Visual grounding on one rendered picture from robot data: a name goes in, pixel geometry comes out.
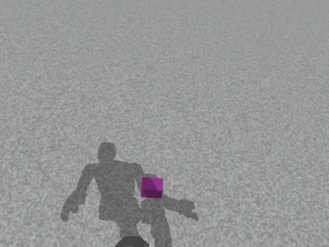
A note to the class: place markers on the carton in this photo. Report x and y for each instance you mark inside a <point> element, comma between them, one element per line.
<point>151,187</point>

